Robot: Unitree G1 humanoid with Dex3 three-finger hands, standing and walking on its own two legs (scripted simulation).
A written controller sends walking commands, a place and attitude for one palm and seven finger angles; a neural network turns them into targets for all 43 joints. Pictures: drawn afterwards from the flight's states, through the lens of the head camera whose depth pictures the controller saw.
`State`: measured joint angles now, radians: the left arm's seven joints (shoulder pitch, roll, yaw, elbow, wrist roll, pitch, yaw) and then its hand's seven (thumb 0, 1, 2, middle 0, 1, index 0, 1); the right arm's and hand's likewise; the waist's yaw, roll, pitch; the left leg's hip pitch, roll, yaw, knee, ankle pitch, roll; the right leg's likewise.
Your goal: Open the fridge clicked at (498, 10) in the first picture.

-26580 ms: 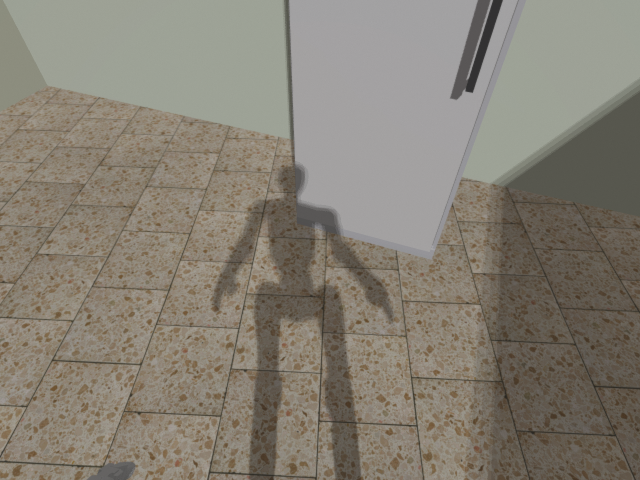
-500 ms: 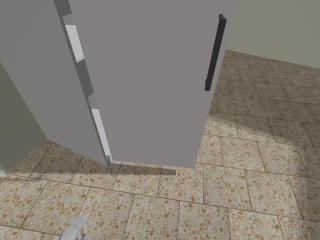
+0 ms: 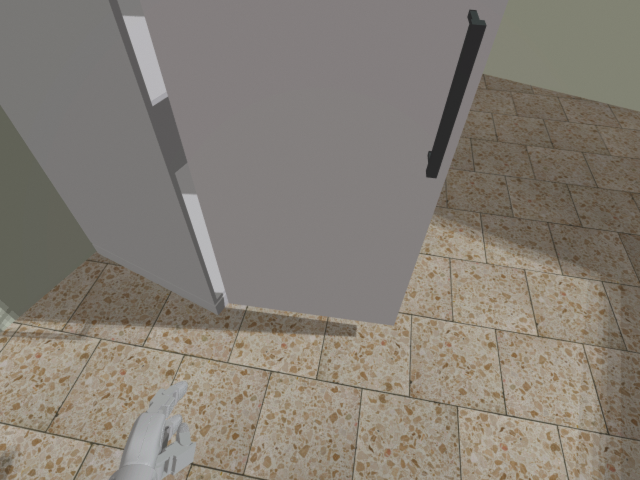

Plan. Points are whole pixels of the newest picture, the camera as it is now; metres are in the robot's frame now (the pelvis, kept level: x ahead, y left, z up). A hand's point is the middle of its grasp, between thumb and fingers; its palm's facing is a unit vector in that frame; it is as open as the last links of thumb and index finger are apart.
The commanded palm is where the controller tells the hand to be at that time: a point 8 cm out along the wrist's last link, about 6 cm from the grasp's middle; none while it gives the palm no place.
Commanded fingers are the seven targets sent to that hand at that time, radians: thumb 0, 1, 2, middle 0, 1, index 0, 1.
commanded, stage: let the arm hang, fingers relaxed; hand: right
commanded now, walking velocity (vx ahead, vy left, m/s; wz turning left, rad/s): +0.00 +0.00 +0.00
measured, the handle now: (449, 103) +0.66 -0.18 +0.14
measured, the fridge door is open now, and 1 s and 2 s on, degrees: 71 71 71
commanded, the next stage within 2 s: look to check the result in 1.18 s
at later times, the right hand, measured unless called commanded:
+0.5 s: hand out of the picture -0.03 -0.19 -0.18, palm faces +0.01 +0.99 -0.17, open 7.1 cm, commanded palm none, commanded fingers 0.00 -0.90 -0.90 0.20 0.30 0.20 0.30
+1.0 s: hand out of the picture +0.03 -0.23 -0.16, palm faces +0.01 +0.97 -0.25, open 7.4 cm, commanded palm none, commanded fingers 0.00 -0.90 -0.90 0.20 0.30 0.20 0.30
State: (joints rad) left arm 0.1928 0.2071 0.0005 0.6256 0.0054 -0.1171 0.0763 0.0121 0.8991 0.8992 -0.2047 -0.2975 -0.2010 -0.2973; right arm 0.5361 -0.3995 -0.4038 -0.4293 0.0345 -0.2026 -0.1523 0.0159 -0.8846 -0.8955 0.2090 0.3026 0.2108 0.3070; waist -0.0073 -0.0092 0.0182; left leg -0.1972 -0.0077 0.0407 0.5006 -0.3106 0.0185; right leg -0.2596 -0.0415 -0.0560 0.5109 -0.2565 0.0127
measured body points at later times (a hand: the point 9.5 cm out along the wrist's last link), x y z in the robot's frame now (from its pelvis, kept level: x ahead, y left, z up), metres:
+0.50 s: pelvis -0.03 -0.01 +0.00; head +0.00 -0.03 +0.45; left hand +0.00 +0.25 -0.14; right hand -0.03 -0.24 -0.16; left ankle -0.03 +0.10 -0.74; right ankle +0.01 -0.13 -0.74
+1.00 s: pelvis -0.02 -0.02 +0.01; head -0.01 -0.02 +0.46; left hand +0.03 +0.22 -0.15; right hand +0.03 -0.28 -0.14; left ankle -0.03 +0.10 -0.74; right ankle +0.01 -0.13 -0.74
